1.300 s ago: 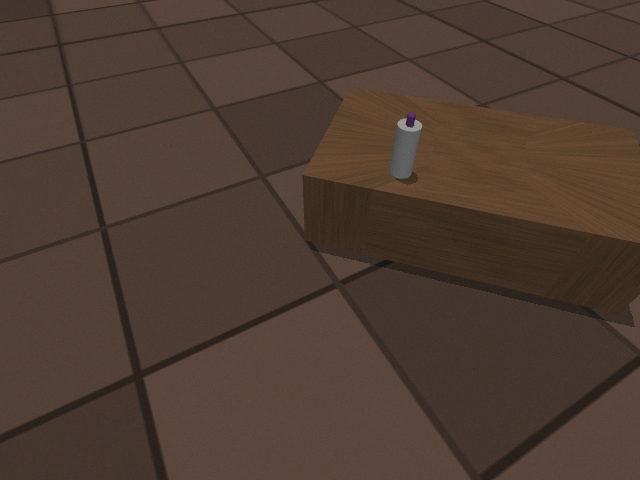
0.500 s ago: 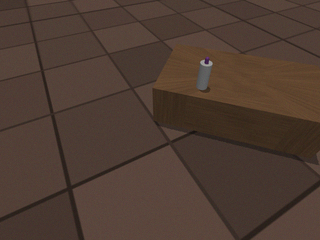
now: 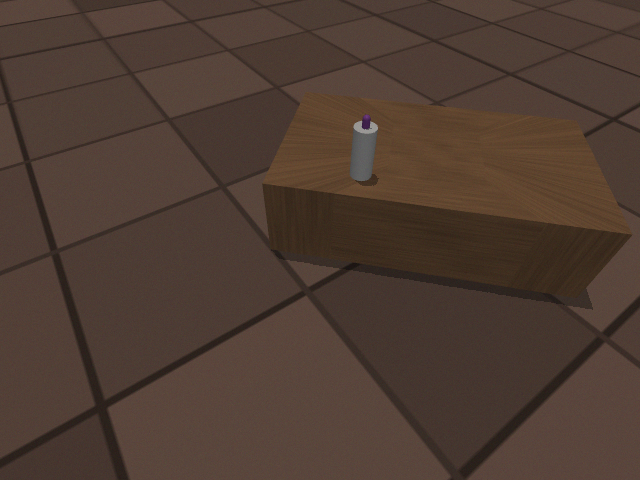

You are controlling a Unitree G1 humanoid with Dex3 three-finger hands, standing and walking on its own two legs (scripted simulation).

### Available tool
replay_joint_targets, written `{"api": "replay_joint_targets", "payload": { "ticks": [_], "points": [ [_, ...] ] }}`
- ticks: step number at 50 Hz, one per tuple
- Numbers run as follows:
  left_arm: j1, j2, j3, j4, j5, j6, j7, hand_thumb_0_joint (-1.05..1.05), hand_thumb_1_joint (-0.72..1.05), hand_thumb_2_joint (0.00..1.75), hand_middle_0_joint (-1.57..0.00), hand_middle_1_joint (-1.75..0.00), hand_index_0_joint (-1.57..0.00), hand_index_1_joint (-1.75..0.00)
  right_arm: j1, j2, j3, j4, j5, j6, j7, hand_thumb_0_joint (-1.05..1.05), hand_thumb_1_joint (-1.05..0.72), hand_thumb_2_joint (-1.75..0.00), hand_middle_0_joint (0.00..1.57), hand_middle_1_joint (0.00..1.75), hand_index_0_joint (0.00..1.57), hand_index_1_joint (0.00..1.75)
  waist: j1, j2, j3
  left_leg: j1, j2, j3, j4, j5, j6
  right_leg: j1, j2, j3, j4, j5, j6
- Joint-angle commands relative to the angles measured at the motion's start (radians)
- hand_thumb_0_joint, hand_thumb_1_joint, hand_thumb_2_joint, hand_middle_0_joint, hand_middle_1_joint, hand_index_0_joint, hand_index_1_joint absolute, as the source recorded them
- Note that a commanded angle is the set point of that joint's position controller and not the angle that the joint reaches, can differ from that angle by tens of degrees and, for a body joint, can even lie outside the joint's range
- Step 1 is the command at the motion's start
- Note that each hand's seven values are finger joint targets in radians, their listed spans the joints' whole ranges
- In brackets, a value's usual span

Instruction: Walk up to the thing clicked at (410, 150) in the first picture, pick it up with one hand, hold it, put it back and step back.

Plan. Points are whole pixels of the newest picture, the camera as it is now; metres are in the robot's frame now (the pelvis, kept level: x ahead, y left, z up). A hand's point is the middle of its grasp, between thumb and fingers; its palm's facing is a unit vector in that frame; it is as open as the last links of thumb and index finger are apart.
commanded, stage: walk up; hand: left
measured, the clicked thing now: (363, 146) +1.20 -0.17 -0.29
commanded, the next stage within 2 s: none
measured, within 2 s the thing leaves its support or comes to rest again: neither
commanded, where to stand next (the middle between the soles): +0.71 -0.26 m, yaw -14 degrees
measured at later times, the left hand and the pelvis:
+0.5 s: hand (210, 435) +0.24 +0.17 -0.16, palm faces -0.17 -0.93 -0.32, open 7.4 cm; pelvis +0.17 -0.08 -0.02, yaw -9 degrees
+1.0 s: hand (297, 265) +0.54 +0.05 -0.13, palm faces -0.27 -0.87 -0.40, open 7.4 cm; pelvis +0.35 -0.18 -0.02, yaw -16 degrees
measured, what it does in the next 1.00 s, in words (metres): walks ahead, turning right: right foot, then left foot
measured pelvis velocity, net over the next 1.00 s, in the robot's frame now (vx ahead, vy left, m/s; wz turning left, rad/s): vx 0.35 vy -0.18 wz -0.28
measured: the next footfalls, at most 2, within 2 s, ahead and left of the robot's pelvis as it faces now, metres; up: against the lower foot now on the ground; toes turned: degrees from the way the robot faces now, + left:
right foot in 0.14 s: +0.16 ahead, -0.20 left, +0.00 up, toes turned -8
left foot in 0.50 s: +0.31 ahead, +0.02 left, +0.00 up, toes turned -5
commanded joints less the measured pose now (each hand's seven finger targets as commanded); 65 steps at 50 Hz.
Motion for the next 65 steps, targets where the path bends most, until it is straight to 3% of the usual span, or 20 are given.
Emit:
{"api": "replay_joint_targets", "payload": {
  "ticks": [1, 6, 7, 8, 9, 14, 21, 24, 25, 26, 27, 33, 42, 43, 45, 51, 58, 63, 64, 65],
  "points": [
    [-0.096, 0.162, 0.046, -0.146, -0.006, -0.035, -0.036, 0.0, 0.9, 0.9, -0.2, -0.3, -0.2, -0.3, -0.087, -0.315, -0.087, -0.119, -0.012, -0.025, -0.009, 0.0, -0.9, -0.9, 0.2, 0.3, 0.2, 0.3, -0.003, 0.216, 0.085, -0.132, 0.257, -0.12, -0.199, -0.257, 0.175, -0.013, -0.069, -0.012, -0.131, 0.052, 0.004],
    [0.15, 0.203, 0.076, -0.072, 0.0, -0.054, -0.014, 0.0, 0.9, 0.9, -0.2, -0.3, -0.2, -0.3, -0.096, -0.269, -0.069, -0.135, -0.013, -0.001, -0.004, 0.0, -0.9, -0.9, 0.2, 0.3, 0.2, 0.3, 0.108, -0.014, -0.024, -0.331, 0.141, 0.04, 0.232, -0.321, 0.117, 0.396, 0.044, -0.14, -0.229, 0.117, -0.011],
    [0.276, 0.267, 0.102, -0.054, 0.0, -0.064, 0.006, 0.0, 0.9, 0.9, -0.2, -0.3, -0.2, -0.3, -0.058, -0.204, -0.042, -0.141, -0.012, 0.006, -0.003, 0.0, -0.9, -0.9, 0.2, 0.3, 0.2, 0.3, 0.17, -0.248, -0.05, -0.438, 0.052, 0.08, 0.556, -0.311, 0.09, 0.494, 0.002, 0.004, -0.37, -0.102, -0.044],
    [0.305, 0.366, 0.117, -0.092, -0.005, -0.071, 0.021, 0.0, 0.9, 0.9, -0.2, -0.3, -0.2, -0.3, -0.061, -0.165, -0.017, -0.193, 0.015, 0.003, 0.004, 0.0, -0.9, -0.9, 0.2, 0.3, 0.2, 0.3, 0.168, -0.419, -0.024, -0.633, -0.074, 0.027, 0.785, -0.384, 0.041, 0.448, -0.237, 0.558, -0.66, -0.388, -0.156],
    [0.211, 0.388, 0.109, -0.131, -0.019, -0.073, 0.021, 0.0, 0.9, 0.9, -0.2, -0.3, -0.2, -0.3, -0.073, -0.255, -0.042, -0.183, 0.011, 0.01, 0.001, 0.0, -0.9, -0.9, 0.2, 0.3, 0.2, 0.3, 0.118, -0.237, 0.03, -0.573, -0.001, -0.108, 0.83, -0.32, 0.028, 0.29, -0.334, 0.752, -0.73, -0.534, -0.248],
    [0.065, 0.267, 0.068, -0.193, -0.027, -0.082, 0.038, 0.0, 0.9, 0.9, -0.2, -0.3, -0.2, -0.3, 0.089, -0.259, -0.046, -0.107, 0.025, 0.008, 0.018, 0.0, -0.9, -0.9, 0.2, 0.3, 0.2, 0.3, 0.021, -0.117, 0.028, -0.396, 0.071, -0.11, 0.616, -0.145, 0.037, 0.154, -0.173, 0.335, -0.608, -0.198, -0.205],
    [0.04, 0.258, 0.059, -0.254, -0.022, -0.097, 0.035, 0.0, 0.9, 0.9, -0.2, -0.3, -0.2, -0.3, 0.064, -0.244, -0.061, -0.171, 0.011, -0.011, 0.034, 0.0, -0.9, -0.9, 0.2, 0.3, 0.2, 0.3, 0.009, -0.061, 0.045, -0.254, 0.047, -0.068, 0.332, -0.03, 0.027, 0.039, -0.164, 0.258, -0.578, -0.172, -0.2],
    [0.005, 0.203, 0.032, -0.272, -0.018, -0.092, 0.035, 0.0, 0.9, 0.9, -0.2, -0.3, -0.2, -0.3, 0.224, -0.246, -0.078, -0.137, 0.007, -0.037, 0.016, 0.0, -0.9, -0.9, 0.2, 0.3, 0.2, 0.3, -0.086, 0.048, -0.01, 0.101, -0.007, -0.031, 0.182, 0.027, 0.04, -0.154, -0.065, 0.134, -0.305, -0.109, -0.145],
    [0.048, 0.139, 0.014, -0.279, -0.022, -0.092, 0.035, 0.0, 0.9, 0.9, -0.2, -0.3, -0.2, -0.3, 0.298, -0.301, -0.097, -0.129, -0.005, -0.046, 0.004, 0.0, -0.9, -0.9, 0.2, 0.3, 0.2, 0.3, -0.121, 0.242, -0.056, 0.224, 0.095, -0.224, 0.033, -0.212, 0.088, -0.261, 0.043, 0.049, -0.02, -0.054, -0.111],
    [0.084, 0.083, 0.0, -0.283, -0.029, -0.094, 0.04, 0.0, 0.9, 0.9, -0.2, -0.3, -0.2, -0.3, 0.308, -0.375, -0.107, -0.157, -0.012, -0.056, -0.004, 0.0, -0.9, -0.9, 0.2, 0.3, 0.2, 0.3, -0.1, 0.337, -0.038, 0.231, 0.359, -0.707, -0.156, -0.455, 0.163, -0.415, 0.175, 0.029, 0.248, -0.136, -0.047],
    [0.105, 0.198, 0.022, -0.26, -0.018, -0.09, 0.054, 0.0, 0.9, 0.9, -0.2, -0.3, -0.2, -0.3, 0.215, -0.399, -0.108, -0.189, 0.026, -0.056, 0.0, 0.0, -0.9, -0.9, 0.2, 0.3, 0.2, 0.3, -0.065, 0.208, 0.001, 0.119, 0.453, -0.834, -0.213, -0.542, 0.258, -0.391, 0.093, 0.128, 0.324, -0.151, -0.05],
    [0.069, 0.188, 0.028, -0.221, -0.034, -0.097, 0.029, 0.0, 0.9, 0.9, -0.2, -0.3, -0.2, -0.3, 0.15, -0.298, -0.065, -0.202, 0.023, -0.055, 0.003, 0.0, -0.9, -0.9, 0.2, 0.3, 0.2, 0.3, -0.028, 0.196, 0.039, -0.025, 0.258, -0.229, -0.1, 0.132, 0.225, -0.202, -0.007, 0.037, 0.093, 0.025, 0.004],
    [0.095, 0.182, 0.046, -0.199, -0.032, -0.097, 0.015, 0.0, 0.9, 0.9, -0.2, -0.3, -0.2, -0.3, 0.118, -0.293, -0.051, -0.236, 0.032, -0.021, 0.004, 0.0, -0.9, -0.9, 0.2, 0.3, 0.2, 0.3, 0.061, 0.085, -0.068, -0.196, 0.181, -0.021, 0.226, 0.232, 0.14, 0.326, 0.064, -0.123, -0.295, 0.221, -0.043],
    [0.202, 0.229, 0.071, -0.17, -0.031, -0.105, 0.027, 0.0, 0.9, 0.9, -0.2, -0.3, -0.2, -0.3, 0.161, -0.241, -0.03, -0.237, 0.03, -0.018, 0.004, 0.0, -0.9, -0.9, 0.2, 0.3, 0.2, 0.3, 0.114, -0.085, -0.133, -0.269, 0.12, 0.021, 0.494, 0.194, 0.111, 0.478, 0.06, -0.069, -0.342, 0.136, -0.059],
    [0.248, 0.372, 0.095, -0.199, -0.042, -0.115, 0.045, 0.0, 0.9, 0.9, -0.2, -0.3, -0.2, -0.3, 0.166, -0.234, -0.021, -0.261, 0.042, -0.008, -0.003, 0.0, -0.9, -0.9, 0.2, 0.3, 0.2, 0.3, 0.126, -0.251, -0.145, -0.599, -0.015, -0.054, 0.86, -0.269, 0.045, 0.534, -0.353, 0.678, -0.583, -0.123, -0.254],
    [0.084, 0.245, 0.05, -0.245, -0.046, -0.127, 0.06, 0.0, 0.9, 0.9, -0.2, -0.3, -0.2, -0.3, 0.214, -0.238, -0.031, -0.17, 0.034, 0.008, 0.018, 0.0, -0.9, -0.9, 0.2, 0.3, 0.2, 0.3, 0.01, -0.111, 0.031, -0.451, 0.076, -0.116, 0.659, -0.087, 0.029, 0.174, -0.167, 0.2, -0.523, 0.199, -0.228],
    [0.102, 0.265, 0.055, -0.273, -0.033, -0.134, 0.053, 0.0, 0.9, 0.9, -0.2, -0.3, -0.2, -0.3, 0.072, -0.217, -0.043, -0.224, 0.017, -0.002, 0.043, 0.0, -0.9, -0.9, 0.2, 0.3, 0.2, 0.3, 0.047, -0.105, 0.039, -0.383, 0.068, -0.066, 0.351, 0.016, 0.012, 0.116, -0.195, 0.182, -0.561, -0.051, -0.231],
    [0.07, 0.21, 0.02, -0.28, -0.029, -0.124, 0.054, 0.0, 0.9, 0.9, -0.2, -0.3, -0.2, -0.3, 0.215, -0.249, -0.069, -0.173, 0.013, -0.028, 0.031, 0.0, -0.9, -0.9, 0.2, 0.3, 0.2, 0.3, -0.067, 0.059, -0.031, 0.053, -0.024, -0.019, 0.19, -0.021, 0.051, -0.093, -0.104, 0.051, -0.262, 0.016, -0.149],
    [0.11, 0.151, 0.001, -0.285, -0.032, -0.126, 0.055, 0.0, 0.9, 0.9, -0.2, -0.3, -0.2, -0.3, 0.294, -0.309, -0.086, -0.163, 0.007, -0.035, 0.02, 0.0, -0.9, -0.9, 0.2, 0.3, 0.2, 0.3, -0.105, 0.249, -0.076, 0.17, 0.112, -0.248, 0.052, -0.223, 0.106, -0.193, -0.022, -0.033, 0.042, 0.109, -0.101],
    [0.144, 0.121, -0.004, -0.277, -0.043, -0.121, 0.058, 0.0, 0.9, 0.9, -0.2, -0.3, -0.2, -0.3, 0.305, -0.375, -0.097, -0.193, 0.01, -0.041, 0.014, 0.0, -0.9, -0.9, 0.2, 0.3, 0.2, 0.3, -0.091, 0.355, -0.057, 0.189, 0.364, -0.724, -0.158, -0.401, 0.205, -0.367, 0.111, -0.08, 0.259, -0.106, -0.041]
  ]
}}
